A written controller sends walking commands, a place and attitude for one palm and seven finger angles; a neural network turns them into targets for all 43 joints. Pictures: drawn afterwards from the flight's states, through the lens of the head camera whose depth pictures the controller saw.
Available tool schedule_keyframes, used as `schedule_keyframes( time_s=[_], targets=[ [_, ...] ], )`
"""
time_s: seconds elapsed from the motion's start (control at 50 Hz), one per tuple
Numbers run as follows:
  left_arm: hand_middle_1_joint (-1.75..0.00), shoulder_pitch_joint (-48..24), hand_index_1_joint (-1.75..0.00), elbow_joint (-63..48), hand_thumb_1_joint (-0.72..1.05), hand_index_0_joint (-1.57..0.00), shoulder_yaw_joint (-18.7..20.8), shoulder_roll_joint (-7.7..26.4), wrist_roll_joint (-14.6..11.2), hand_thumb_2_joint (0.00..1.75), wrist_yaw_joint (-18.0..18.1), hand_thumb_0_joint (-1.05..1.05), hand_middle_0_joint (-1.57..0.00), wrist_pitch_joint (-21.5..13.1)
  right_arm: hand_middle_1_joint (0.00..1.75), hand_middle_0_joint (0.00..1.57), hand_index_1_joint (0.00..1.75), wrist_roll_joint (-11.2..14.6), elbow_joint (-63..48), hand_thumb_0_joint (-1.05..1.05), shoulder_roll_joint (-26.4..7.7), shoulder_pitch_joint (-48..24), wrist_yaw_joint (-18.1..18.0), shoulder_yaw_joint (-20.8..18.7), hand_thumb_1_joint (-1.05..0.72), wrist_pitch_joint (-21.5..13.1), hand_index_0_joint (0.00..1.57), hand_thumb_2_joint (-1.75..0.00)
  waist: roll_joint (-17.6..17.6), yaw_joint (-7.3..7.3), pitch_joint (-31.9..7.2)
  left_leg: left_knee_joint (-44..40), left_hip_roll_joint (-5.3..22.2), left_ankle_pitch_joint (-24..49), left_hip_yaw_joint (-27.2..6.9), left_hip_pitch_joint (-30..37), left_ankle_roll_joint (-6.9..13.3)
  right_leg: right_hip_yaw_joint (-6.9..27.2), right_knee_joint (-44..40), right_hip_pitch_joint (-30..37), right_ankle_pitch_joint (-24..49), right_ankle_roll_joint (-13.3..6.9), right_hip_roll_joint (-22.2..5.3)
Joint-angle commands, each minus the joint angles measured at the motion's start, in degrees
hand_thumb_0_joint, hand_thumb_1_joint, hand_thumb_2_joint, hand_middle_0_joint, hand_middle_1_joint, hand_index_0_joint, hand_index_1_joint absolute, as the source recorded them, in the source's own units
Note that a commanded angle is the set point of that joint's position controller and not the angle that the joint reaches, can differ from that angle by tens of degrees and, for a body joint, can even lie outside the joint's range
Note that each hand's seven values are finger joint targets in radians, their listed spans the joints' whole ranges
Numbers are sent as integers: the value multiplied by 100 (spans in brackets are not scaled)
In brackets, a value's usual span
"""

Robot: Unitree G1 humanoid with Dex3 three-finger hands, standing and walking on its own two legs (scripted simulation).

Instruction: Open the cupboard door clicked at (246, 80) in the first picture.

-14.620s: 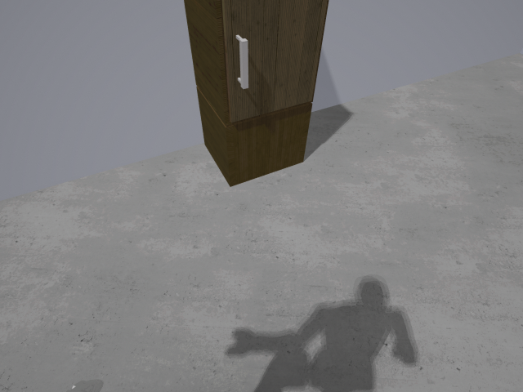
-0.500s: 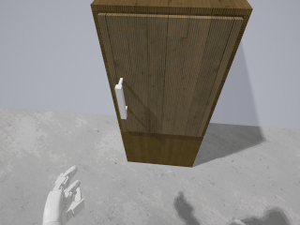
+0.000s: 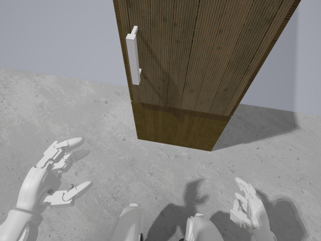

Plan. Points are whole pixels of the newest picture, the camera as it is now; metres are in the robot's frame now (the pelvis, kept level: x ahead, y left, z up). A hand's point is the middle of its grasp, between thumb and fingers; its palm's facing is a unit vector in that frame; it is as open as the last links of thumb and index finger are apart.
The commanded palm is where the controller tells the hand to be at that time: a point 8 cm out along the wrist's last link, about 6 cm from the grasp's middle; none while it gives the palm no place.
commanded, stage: raise the hand with hooked fingers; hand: left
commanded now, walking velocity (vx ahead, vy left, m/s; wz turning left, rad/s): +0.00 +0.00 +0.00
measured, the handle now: (135, 57) +0.63 +0.15 +0.04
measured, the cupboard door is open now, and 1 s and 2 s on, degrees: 0 0 0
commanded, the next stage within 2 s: move the hooked fingers beside the handle in 1.42 s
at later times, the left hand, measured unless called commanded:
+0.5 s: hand (52, 170) +0.25 +0.26 +0.05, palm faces -0.08 -0.99 -0.06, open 13.0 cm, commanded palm +0.23 +0.32 +0.05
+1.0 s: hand (40, 148) +0.29 +0.31 +0.05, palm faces -0.09 -0.99 -0.06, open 14.0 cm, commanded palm +0.27 +0.35 +0.06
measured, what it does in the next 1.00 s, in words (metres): stands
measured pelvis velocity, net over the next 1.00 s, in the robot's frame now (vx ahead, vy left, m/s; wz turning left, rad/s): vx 0.00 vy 0.04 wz -0.02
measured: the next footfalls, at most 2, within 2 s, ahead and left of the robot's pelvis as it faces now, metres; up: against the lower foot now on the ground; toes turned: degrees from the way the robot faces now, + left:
none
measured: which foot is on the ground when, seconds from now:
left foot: down 0.00-1.00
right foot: down 0.00-1.00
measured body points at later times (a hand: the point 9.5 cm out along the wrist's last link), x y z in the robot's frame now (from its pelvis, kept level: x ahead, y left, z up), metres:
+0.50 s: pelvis -0.01 +0.03 +0.01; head +0.08 +0.05 +0.45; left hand +0.24 +0.32 +0.05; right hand +0.17 -0.23 -0.05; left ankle +0.04 +0.13 -0.62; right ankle +0.03 -0.09 -0.62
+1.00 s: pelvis +0.00 +0.04 +0.01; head +0.10 +0.06 +0.45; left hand +0.29 +0.36 +0.06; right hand +0.17 -0.22 -0.06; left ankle +0.04 +0.13 -0.62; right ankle +0.03 -0.09 -0.62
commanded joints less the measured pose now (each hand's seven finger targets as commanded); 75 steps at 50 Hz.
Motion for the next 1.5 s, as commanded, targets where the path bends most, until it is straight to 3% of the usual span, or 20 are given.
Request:
schedule_keyframes(
  time_s=[0.0,0.14,0.28,0.5,0.62,0.7,0.8,0.88,0.94,1.08,1.16,1.22,1.28,1.34,1.48],
  targets=[
    [-82,93,-82,-1000,8,-26,807,996,-258,55,125,0,-26,-75,30,20,30,99,-958,0,-951,-4,-72,-466,-90,-313,20,-90,70,-36,-1965,-1092,-299,1795,38,1080,282,915,-1444,1509,1363,217,146],
    [-93,-318,-93,-492,-8,-27,686,962,-175,48,321,0,-27,-342,30,20,30,105,-951,0,-1065,193,-84,-419,-90,-331,20,-90,-211,-209,-1271,-1301,-315,963,5,791,281,833,-1624,916,135,207,167],
    [-103,-734,-103,-638,-24,-28,775,1283,-161,41,234,0,-28,-487,30,20,30,112,-1011,0,-1231,424,-100,-395,-90,-377,20,-90,331,-179,-1452,-1554,-315,950,-63,1206,277,612,-1424,767,444,125,219],
    [-120,-1052,-120,-462,-50,-30,961,1550,-115,30,183,0,-30,-281,30,20,30,94,-1071,0,-1361,574,-39,-366,-90,-310,20,-90,651,-222,-1605,-1724,-262,1383,-233,1730,186,384,-1277,588,965,110,272],
    [-120,-1500,-120,-3,-50,-30,1132,1703,-223,30,-53,0,-30,-148,30,20,30,95,-1072,0,-1417,632,-60,-321,-90,-259,20,-90,388,-289,-1528,-1625,-273,1356,-216,1552,193,386,-1303,584,971,124,300],
    [-120,-1930,-120,90,-50,-30,1221,1921,-229,30,-244,0,-30,-134,30,20,30,93,-1052,0,-1447,652,-74,-297,-90,-264,20,-90,640,-265,-1727,-1570,-263,1557,-227,1724,175,412,-1246,546,1071,94,303],
    [-120,-2135,-120,334,-50,-30,1426,2132,-307,30,-416,0,-30,-48,30,20,30,103,-1033,0,-1483,704,-94,-301,-90,-243,20,-90,493,-254,-1854,-1519,-252,1778,-228,1767,184,408,-1238,545,1193,100,318],
    [-120,-2301,-120,491,-50,-30,1590,2341,-322,30,-476,0,-30,17,30,20,30,99,-1025,0,-1498,740,-91,-288,-90,-210,20,-90,637,-216,-1935,-1498,-242,1963,-209,1788,172,404,-1199,558,1284,93,315],
    [-120,-2135,-120,570,-50,-30,1512,2180,-393,30,-534,0,-30,45,30,20,30,123,-1065,0,-1487,757,-74,-314,-90,-200,20,-90,525,-216,-1976,-1474,-256,1975,-155,1740,209,436,-1262,640,1346,117,306],
    [-120,-2122,-120,464,-50,-30,1659,2372,-397,30,-471,0,-30,13,30,20,30,103,-1082,0,-1512,805,-22,-332,-90,-165,20,-90,511,-211,-2028,-1426,-248,2054,-141,1667,202,447,-1213,647,1398,115,321],
    [-120,-2136,-120,444,-50,-30,1668,2340,-436,30,-411,0,-30,-76,30,20,30,101,-1088,0,-1495,802,-42,-334,-90,-143,20,-90,421,-240,-1923,-1380,-264,1917,-106,1524,229,480,-1237,698,1351,108,333],
    [-120,-2103,-120,358,-50,-30,1598,2297,-390,30,-413,0,-30,-110,30,20,30,118,-1084,0,-1476,782,-30,-333,-90,-129,20,-90,655,-219,-2017,-1415,-253,1987,-108,1672,211,483,-1228,696,1398,120,301],
    [-120,-2085,-120,509,-50,-30,1569,2277,-391,30,-437,0,-30,-63,30,20,30,119,-1065,0,-1483,809,-44,-320,-90,-104,20,-90,460,-279,-1914,-1388,-256,1867,-78,1552,243,518,-1296,714,1361,130,325],
    [-120,-2110,-120,430,-50,-30,1583,2304,-394,30,-432,0,-30,-62,30,20,30,124,-1084,0,-1467,765,-50,-312,-90,-99,20,-90,599,-260,-1948,-1402,-268,1822,-79,1559,242,519,-1292,736,1345,131,303],
    [-120,-2184,-120,599,-50,-30,1544,2256,-405,30,-452,0,-30,-60,30,20,30,117,-1079,0,-1453,754,-59,-278,-90,-74,20,-90,448,-296,-1841,-1343,-278,1694,-44,1390,259,556,-1329,777,1284,133,317]
  ],
)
